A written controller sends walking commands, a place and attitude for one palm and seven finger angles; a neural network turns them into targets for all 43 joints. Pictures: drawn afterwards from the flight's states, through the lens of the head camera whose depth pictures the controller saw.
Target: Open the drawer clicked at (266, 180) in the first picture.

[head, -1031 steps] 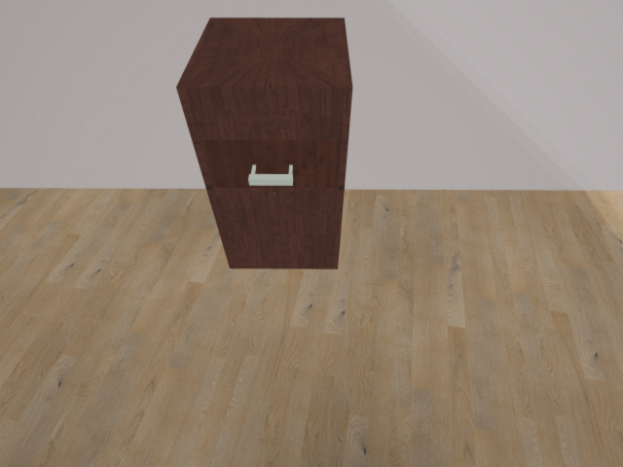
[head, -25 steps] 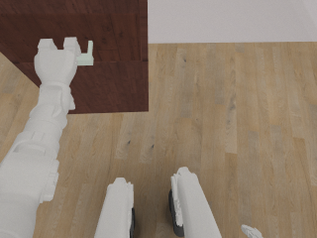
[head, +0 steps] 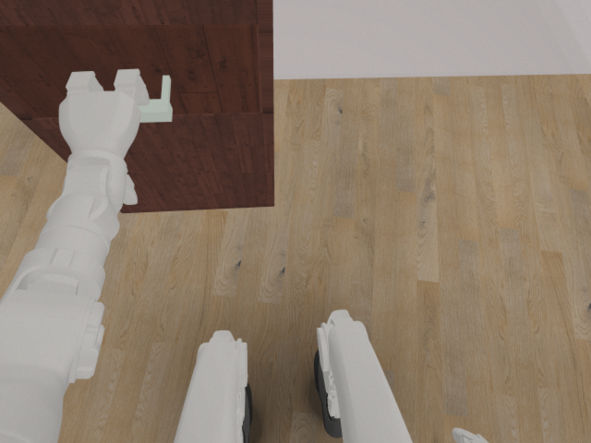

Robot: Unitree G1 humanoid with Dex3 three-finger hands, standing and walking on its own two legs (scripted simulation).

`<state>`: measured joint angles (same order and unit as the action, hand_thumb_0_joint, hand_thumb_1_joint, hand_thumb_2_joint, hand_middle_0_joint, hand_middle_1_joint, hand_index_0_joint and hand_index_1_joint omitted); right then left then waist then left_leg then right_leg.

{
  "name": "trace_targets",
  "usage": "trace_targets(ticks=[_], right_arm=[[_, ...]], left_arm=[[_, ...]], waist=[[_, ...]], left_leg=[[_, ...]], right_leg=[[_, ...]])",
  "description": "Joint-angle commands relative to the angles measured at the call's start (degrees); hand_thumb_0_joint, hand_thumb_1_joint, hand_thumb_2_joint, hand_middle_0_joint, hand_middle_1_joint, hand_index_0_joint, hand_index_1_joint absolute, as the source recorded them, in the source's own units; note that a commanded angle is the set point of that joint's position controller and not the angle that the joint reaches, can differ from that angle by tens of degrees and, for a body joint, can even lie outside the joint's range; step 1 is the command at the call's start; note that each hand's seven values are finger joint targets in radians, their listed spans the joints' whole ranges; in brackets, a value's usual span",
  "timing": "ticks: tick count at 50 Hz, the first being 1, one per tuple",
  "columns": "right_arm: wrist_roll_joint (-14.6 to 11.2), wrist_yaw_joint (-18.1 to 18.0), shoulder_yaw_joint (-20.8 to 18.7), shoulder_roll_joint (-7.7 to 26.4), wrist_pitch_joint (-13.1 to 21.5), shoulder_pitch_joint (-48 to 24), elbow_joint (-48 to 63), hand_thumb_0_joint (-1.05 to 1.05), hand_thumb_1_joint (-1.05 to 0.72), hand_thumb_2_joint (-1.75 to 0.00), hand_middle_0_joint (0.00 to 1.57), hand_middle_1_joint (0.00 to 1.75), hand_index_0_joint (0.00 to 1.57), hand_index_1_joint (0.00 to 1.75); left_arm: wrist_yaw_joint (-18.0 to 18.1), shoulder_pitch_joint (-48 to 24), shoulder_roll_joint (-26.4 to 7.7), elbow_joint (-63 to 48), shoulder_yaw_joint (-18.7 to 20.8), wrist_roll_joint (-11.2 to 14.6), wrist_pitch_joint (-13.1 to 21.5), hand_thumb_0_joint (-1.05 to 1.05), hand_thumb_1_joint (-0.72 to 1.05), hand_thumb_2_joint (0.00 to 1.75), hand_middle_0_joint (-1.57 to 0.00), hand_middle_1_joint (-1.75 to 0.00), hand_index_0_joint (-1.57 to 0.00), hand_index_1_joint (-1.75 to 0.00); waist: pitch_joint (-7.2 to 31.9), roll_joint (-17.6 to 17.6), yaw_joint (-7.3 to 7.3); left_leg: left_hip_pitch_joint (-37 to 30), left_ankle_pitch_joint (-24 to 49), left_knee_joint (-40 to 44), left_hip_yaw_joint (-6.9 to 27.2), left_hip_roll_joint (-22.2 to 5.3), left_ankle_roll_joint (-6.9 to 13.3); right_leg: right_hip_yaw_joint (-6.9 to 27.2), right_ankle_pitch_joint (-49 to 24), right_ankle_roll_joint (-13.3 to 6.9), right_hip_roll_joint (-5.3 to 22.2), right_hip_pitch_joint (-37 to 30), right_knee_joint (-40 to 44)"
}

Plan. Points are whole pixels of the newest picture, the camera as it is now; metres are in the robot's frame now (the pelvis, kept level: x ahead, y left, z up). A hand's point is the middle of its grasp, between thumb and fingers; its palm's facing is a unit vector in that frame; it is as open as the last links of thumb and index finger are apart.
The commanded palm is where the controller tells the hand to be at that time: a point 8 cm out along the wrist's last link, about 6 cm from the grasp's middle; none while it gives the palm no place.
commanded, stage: lift the fingers back up to retry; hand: left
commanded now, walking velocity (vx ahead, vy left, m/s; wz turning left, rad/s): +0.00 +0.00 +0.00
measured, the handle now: (128, 98) +0.61 +0.21 -0.03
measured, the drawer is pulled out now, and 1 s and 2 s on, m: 0.00 0.00 0.00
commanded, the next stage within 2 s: re-aim the fingers above the handle in 0.62 s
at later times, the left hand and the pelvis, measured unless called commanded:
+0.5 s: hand (105, 117) +0.53 +0.21 +0.03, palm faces -0.03 -0.02 -1.00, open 13.8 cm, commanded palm +0.51 +0.20 +0.08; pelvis +0.04 +0.00 +0.07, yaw +0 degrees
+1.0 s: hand (91, 131) +0.52 +0.23 +0.02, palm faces -0.05 +0.01 -1.00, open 13.8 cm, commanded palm +0.50 +0.21 +0.08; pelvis +0.05 -0.01 +0.08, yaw +0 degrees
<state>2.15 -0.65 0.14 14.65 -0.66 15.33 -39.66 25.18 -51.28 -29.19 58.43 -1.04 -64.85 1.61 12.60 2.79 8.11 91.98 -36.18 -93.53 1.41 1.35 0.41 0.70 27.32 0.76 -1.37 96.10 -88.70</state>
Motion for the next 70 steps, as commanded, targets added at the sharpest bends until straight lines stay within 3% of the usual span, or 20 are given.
trace_targets(ticks=[1,4,12,17,19,22,25,31,35,39,43,47,49,52,54,55,60,65,68,70], right_arm=[[-0.4,-0.7,-3.7,9.9,0.6,9.8,2.5,0.0,-0.9,-0.9,0.2,0.3,0.2,0.3],[-0.1,-0.6,-4.0,9.8,0.5,10.1,2.3,0.0,-0.9,-0.9,0.2,0.3,0.2,0.3],[0.5,-0.4,-4.6,9.0,-0.2,9.7,2.0,0.0,-0.9,-0.9,0.2,0.3,0.2,0.3],[0.7,0.2,-4.9,8.8,-1.2,9.5,1.3,0.0,-0.9,-0.9,0.2,0.3,0.2,0.3],[0.9,0.3,-4.9,9.1,-1.6,9.3,1.3,0.0,-0.9,-0.9,0.2,0.3,0.2,0.3],[0.8,0.5,-5.2,8.8,-2.2,9.5,1.7,0.0,-0.9,-0.9,0.2,0.3,0.2,0.3],[0.6,0.7,-5.0,8.6,-2.4,9.1,1.3,0.0,-0.9,-0.9,0.2,0.3,0.2,0.3],[1.0,0.2,-5.5,8.6,-2.2,8.6,1.4,0.0,-0.9,-0.9,0.2,0.3,0.2,0.3],[1.8,0.3,-5.8,8.2,-2.4,8.0,1.7,0.0,-0.9,-0.9,0.2,0.3,0.2,0.3],[2.2,0.9,-5.6,8.7,-2.9,7.0,1.2,0.0,-0.9,-0.9,0.2,0.3,0.2,0.3],[1.8,1.4,-5.5,8.8,-2.8,7.1,1.1,0.0,-0.9,-0.9,0.2,0.3,0.2,0.3],[1.3,1.2,-6.2,8.8,-2.4,8.0,1.3,0.0,-0.9,-0.9,0.2,0.3,0.2,0.3],[1.2,1.0,-6.4,8.5,-2.2,8.3,1.4,0.0,-0.9,-0.9,0.2,0.3,0.2,0.3],[1.0,0.2,-6.1,8.5,-2.0,8.2,0.7,0.0,-0.9,-0.9,0.2,0.3,0.2,0.3],[1.1,-0.3,-5.5,9.0,-1.8,8.0,0.2,0.0,-0.9,-0.9,0.2,0.3,0.2,0.3],[1.2,-0.3,-5.5,8.6,-1.7,8.0,0.7,0.0,-0.9,-0.9,0.2,0.3,0.2,0.3],[2.0,0.6,-4.7,9.1,-2.3,6.7,1.1,0.0,-0.9,-0.9,0.2,0.3,0.2,0.3],[1.4,1.7,-4.8,9.5,-2.6,6.7,2.3,0.0,-0.9,-0.9,0.2,0.3,0.2,0.3],[0.9,1.5,-5.4,9.9,-2.1,8.0,2.2,0.0,-0.9,-0.9,0.2,0.3,0.2,0.3],[0.7,1.0,-6.0,9.5,-1.6,8.9,2.0,0.0,-0.9,-0.9,0.2,0.3,0.2,0.3]], left_arm=[[0.0,-18.5,-12.4,-7.0,2.5,-0.2,-1.3,0.0,-0.5,0.3,-0.3,-1.2,-0.3,-1.2],[0.4,-19.8,-14.1,-10.5,4.5,0.3,-0.6,0.0,-0.5,0.3,-0.3,-1.2,-0.3,-1.2],[2.3,-17.5,-12.5,-15.3,4.6,0.1,3.2,0.0,-0.5,0.3,-0.3,-1.2,-0.3,-1.2],[5.3,-14.3,-9.2,-11.0,3.4,0.2,2.6,0.0,-0.5,0.3,-0.3,-1.2,-0.3,-1.2],[6.1,-13.9,-12.0,-11.5,5.8,0.0,2.2,0.0,-0.5,0.3,-0.3,-1.2,-0.3,-1.2],[6.3,-11.1,-9.8,-10.1,4.4,0.0,0.9,0.0,-0.5,0.3,-0.3,-1.2,-0.3,-1.2],[5.2,-7.9,-6.0,-4.6,1.5,0.4,-0.1,0.0,-0.5,0.3,-0.3,-1.2,-0.3,-1.2],[4.1,-9.9,-8.1,-9.2,2.9,0.2,4.0,0.0,-0.5,0.3,-0.3,-1.2,-0.3,-1.2],[6.5,-7.7,-9.5,-12.4,5.3,-1.1,7.0,0.0,-0.5,0.3,-0.3,-1.2,-0.3,-1.2],[10.4,-7.6,-13.0,-11.8,8.8,-2.0,6.1,0.0,-0.5,0.3,-0.3,-1.2,-0.3,-1.2],[11.6,-8.6,-11.6,-7.8,7.0,-1.9,2.4,0.0,-0.5,0.3,-0.3,-1.2,-0.3,-1.2],[8.4,-10.3,-8.9,-10.1,4.0,-0.6,1.1,0.0,-0.5,0.3,-0.3,-1.2,-0.3,-1.2],[5.9,-10.5,-5.0,-10.7,1.1,1.1,1.2,0.0,-0.5,0.3,-0.3,-1.2,-0.3,-1.2],[3.7,-12.6,-5.4,-10.0,0.1,1.2,2.5,0.0,-0.5,0.3,-0.3,-1.2,-0.3,-1.2],[3.6,-13.9,-9.3,-9.8,2.6,0.7,4.0,0.0,-0.5,0.3,-0.3,-1.2,-0.3,-1.2],[4.0,-15.1,-8.0,-10.1,1.5,-0.4,4.9,0.0,-0.5,0.3,-0.3,-1.2,-0.3,-1.2],[8.1,-10.3,-14.5,-7.0,8.3,-2.0,5.5,0.0,-0.5,0.3,-0.3,-1.2,-0.3,-1.2],[9.9,-6.5,-10.6,-1.9,6.0,-2.2,0.7,0.0,-0.5,0.3,-0.3,-1.2,-0.3,-1.2],[7.9,-10.4,-11.2,-5.7,4.9,-1.3,-0.6,0.0,-0.5,0.3,-0.3,-1.2,-0.3,-1.2],[5.8,-14.9,-7.9,-10.5,1.8,0.1,0.5,0.0,-0.5,0.3,-0.3,-1.2,-0.3,-1.2]], waist=[[29.8,2.8,1.62],[33.8,3.7,0.93],[34.1,6.3,-0.07],[28.3,4.1,0.5],[30.2,4.2,-0.77],[30.6,3.1,-0.93],[25.1,0.3,0.31],[28.6,1.8,-0.3],[31.7,3.9,-1.88],[29.8,4.0,-2.59],[29.4,1.8,-1.36],[34.8,2.9,-0.66],[34.7,1.7,0.6],[30.4,0.0,1.66],[26.9,0.4,1.02],[27.3,1.4,1.28],[26.3,3.9,-2.3],[25.6,2.1,-1.9],[31.3,1.6,-1.18],[35.4,2.7,0.56]], left_leg=[[-17.5,6.4,16.9,-0.2,-0.3,2.3],[-22.0,10.4,18.1,0.3,-0.5,2.2],[-31.4,19.8,21.4,0.6,-0.7,1.8],[-32.0,21.2,23.4,-0.1,-0.7,2.0],[-33.2,23.2,24.3,-0.5,-0.6,2.0],[-35.1,25.4,25.9,-1.1,-0.4,1.9],[-32.7,23.7,26.4,-1.5,-0.4,2.1],[-33.9,25.0,25.6,-1.9,-0.1,2.2],[-35.8,28.6,24.8,-1.8,0.1,2.0],[-33.5,28.5,24.1,-1.8,0.0,1.8],[-30.9,25.3,24.2,-2.4,0.1,1.9],[-36.0,27.3,25.1,-1.9,0.2,1.7],[-37.7,27.0,25.7,-1.7,0.2,1.9],[-34.6,22.4,25.7,-1.6,0.2,2.3],[-32.8,20.4,25.7,-1.2,0.1,2.4],[-33.0,20.3,25.6,-1.1,0.3,2.4],[-30.2,21.6,24.4,-1.0,0.3,2.0],[-29.2,21.0,24.8,-1.3,0.0,1.6],[-31.3,20.8,25.1,-1.4,-0.1,1.8],[-34.7,21.6,25.4,-0.7,-0.1,1.8]], right_leg=[[-2.5,0.6,-2.8,-0.6,-26.8,13.8],[-2.7,-2.8,-2.8,-0.7,-29.8,14.4],[-2.7,-10.2,-3.1,-0.9,-33.7,17.7],[-2.6,-12.1,-3.0,-1.0,-35.4,20.9],[-2.3,-14.8,-3.1,-0.9,-38.7,21.3],[-2.0,-18.4,-2.9,-1.0,-42.7,23.2],[-1.9,-18.2,-2.9,-1.1,-42.6,24.4],[-0.9,-21.0,-3.1,-1.0,-44.4,24.0],[-0.8,-23.4,-3.2,-1.0,-44.6,22.5],[-1.0,-22.8,-3.2,-1.0,-43.3,21.3],[-1.0,-21.1,-2.7,-1.0,-44.9,22.3],[-1.3,-23.7,-2.5,-1.1,-47.0,23.0],[-1.4,-23.7,-2.5,-1.2,-47.3,24.0],[-1.2,-19.3,-2.4,-1.1,-45.3,25.0],[-1.2,-16.2,-2.8,-1.1,-42.9,24.6],[-1.4,-15.2,-2.8,-1.0,-41.4,24.3],[-1.7,-13.5,-3.4,-1.2,-39.0,21.4],[-2.2,-13.5,-3.1,-1.4,-38.7,21.3],[-1.8,-15.1,-2.7,-1.3,-42.5,22.0],[-1.9,-16.2,-2.6,-1.2,-43.0,22.5]])
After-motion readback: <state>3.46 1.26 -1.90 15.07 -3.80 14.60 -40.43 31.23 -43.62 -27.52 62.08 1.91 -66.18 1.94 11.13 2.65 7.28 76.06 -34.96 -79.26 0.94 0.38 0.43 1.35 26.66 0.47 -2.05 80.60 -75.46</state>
